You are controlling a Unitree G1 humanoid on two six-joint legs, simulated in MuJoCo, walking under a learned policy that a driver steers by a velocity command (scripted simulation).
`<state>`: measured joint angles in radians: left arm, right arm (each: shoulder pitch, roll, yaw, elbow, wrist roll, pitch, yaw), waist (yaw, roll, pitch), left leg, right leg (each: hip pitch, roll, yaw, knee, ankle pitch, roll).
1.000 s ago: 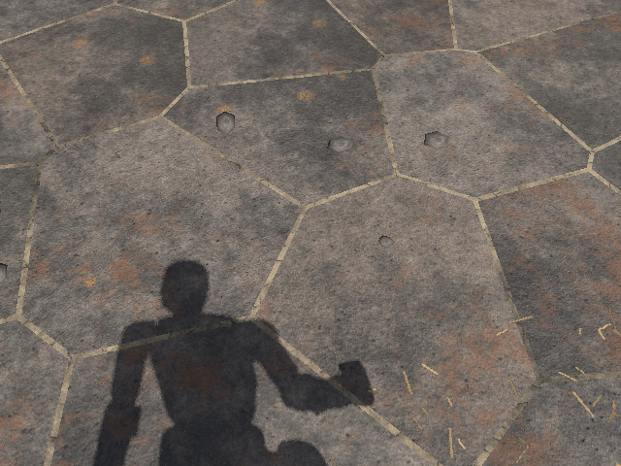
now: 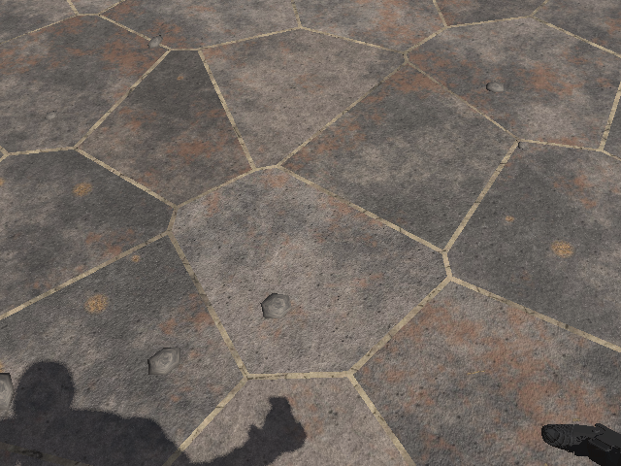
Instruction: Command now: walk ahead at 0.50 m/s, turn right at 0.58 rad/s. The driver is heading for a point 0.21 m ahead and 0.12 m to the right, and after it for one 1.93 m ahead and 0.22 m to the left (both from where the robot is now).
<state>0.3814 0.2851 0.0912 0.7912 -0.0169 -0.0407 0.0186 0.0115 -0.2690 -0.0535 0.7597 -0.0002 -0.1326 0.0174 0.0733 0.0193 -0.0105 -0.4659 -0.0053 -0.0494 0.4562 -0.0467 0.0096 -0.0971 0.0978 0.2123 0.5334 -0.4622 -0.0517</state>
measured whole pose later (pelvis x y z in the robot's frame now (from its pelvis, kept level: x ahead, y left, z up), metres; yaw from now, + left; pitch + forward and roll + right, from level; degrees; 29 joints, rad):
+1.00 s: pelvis +0.52 -0.12 +0.01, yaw -9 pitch +2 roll -2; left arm 0.31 0.26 0.08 0.80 0.00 -0.07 0.01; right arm 0.12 -0.26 -0.05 0.77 0.02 -0.04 0.06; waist 0.06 0.04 0.02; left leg -0.65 0.07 0.01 0.64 0.01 0.03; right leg 0.10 0.03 -0.21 0.23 -0.36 -0.01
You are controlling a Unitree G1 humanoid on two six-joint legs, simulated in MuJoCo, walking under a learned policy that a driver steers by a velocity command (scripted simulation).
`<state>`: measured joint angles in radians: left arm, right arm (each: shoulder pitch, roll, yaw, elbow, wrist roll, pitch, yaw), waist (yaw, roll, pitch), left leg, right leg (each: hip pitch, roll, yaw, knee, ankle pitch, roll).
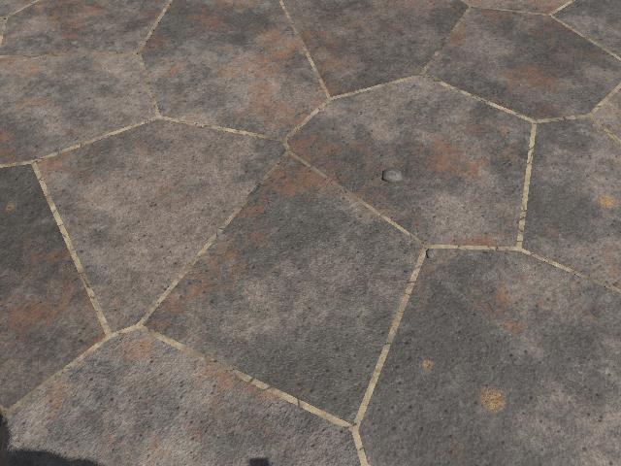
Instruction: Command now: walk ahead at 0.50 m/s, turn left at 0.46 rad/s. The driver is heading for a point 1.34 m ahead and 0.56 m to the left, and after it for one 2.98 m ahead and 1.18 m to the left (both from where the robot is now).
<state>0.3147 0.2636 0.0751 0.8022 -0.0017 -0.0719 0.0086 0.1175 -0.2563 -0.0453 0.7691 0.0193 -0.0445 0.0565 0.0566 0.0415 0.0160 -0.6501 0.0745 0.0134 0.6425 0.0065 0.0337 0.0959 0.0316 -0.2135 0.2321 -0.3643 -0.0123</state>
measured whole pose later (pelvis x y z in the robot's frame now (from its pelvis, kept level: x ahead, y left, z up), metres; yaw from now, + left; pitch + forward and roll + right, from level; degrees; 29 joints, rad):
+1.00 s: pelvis +0.48 +0.09 +0.00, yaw +35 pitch +2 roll -2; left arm 0.19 0.31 0.08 0.80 -0.03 -0.03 0.01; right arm 0.11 -0.30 -0.08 0.57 0.01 0.03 0.03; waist 0.05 0.02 0.06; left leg -0.44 0.03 0.01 0.54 -0.08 0.03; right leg -0.16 -0.07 -0.20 0.53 -0.38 0.02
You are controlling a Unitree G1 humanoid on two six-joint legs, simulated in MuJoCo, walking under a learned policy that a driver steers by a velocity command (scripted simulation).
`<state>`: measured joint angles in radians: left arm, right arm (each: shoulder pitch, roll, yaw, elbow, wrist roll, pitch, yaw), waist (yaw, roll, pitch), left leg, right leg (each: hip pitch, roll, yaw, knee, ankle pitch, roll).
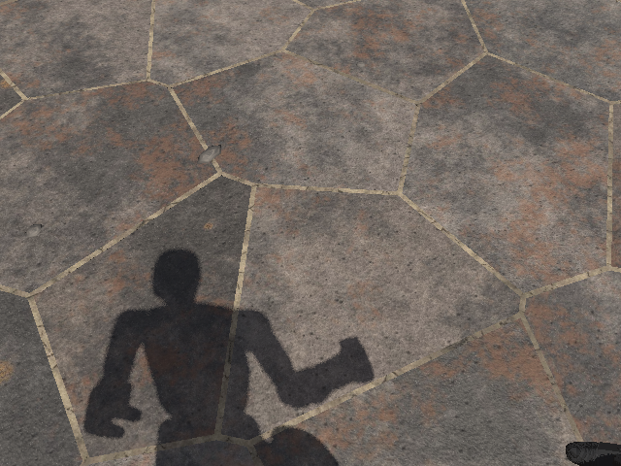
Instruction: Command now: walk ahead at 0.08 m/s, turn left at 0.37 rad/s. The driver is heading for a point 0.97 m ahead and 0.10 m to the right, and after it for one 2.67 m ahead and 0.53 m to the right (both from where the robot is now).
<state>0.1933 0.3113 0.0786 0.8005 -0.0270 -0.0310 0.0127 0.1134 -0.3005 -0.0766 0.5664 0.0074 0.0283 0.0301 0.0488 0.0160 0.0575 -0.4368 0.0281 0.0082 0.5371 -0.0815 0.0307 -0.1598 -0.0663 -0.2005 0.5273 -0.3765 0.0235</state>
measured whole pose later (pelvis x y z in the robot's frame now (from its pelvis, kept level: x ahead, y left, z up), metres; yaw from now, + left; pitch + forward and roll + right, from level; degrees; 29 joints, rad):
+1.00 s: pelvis +0.22 +0.01 +0.01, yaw +3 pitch +2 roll +0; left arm 0.02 0.27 0.04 0.79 -0.02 -0.07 -0.04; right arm 0.46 -0.22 -0.04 0.88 0.01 -0.07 -0.01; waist -0.09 -0.04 0.01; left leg 0.06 -0.03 0.03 0.19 -0.28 0.04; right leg -0.64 -0.08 0.00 0.65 -0.01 0.00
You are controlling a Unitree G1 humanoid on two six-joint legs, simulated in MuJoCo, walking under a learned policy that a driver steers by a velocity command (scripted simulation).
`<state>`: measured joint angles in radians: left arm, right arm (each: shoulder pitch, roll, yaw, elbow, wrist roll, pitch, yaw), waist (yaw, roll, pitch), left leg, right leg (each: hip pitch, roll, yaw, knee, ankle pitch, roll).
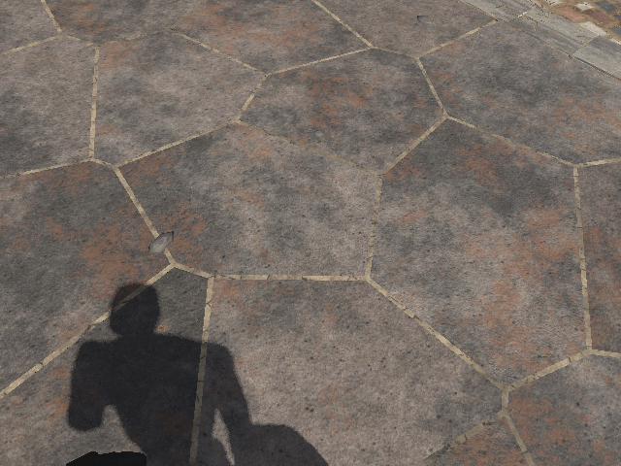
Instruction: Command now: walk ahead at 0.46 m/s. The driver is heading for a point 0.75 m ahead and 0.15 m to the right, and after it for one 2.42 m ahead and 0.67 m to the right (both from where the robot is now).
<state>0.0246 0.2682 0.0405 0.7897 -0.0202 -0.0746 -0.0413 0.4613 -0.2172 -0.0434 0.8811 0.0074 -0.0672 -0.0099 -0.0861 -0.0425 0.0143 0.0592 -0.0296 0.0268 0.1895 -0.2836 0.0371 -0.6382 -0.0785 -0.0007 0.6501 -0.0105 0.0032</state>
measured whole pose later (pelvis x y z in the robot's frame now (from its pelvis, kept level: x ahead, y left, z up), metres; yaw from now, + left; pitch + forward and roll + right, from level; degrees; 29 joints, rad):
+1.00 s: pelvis +0.58 +0.01 +0.00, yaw -5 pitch +1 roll +2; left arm 0.18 0.29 0.07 0.86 -0.02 -0.05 -0.01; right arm 0.30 -0.25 -0.05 0.91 -0.02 -0.10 0.01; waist -0.04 -0.05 0.02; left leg -0.05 -0.05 0.15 0.22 -0.19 0.05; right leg -0.70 -0.11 0.09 0.88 -0.03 -0.01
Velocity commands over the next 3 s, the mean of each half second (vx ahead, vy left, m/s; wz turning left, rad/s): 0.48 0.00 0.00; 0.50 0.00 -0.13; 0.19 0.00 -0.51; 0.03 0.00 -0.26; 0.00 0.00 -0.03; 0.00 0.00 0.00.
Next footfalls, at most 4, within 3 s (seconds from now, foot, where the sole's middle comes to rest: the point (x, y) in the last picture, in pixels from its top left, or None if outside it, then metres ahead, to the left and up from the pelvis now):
0.14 right None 0.28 -0.14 -0.78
0.68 left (241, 423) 0.58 0.10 -0.78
1.20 right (338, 313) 0.84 -0.14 -0.78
1.68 left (254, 291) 0.92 0.06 -0.78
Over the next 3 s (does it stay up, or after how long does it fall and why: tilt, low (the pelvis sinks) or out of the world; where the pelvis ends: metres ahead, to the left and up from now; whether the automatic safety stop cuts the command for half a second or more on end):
stays up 0.81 -0.04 -0.01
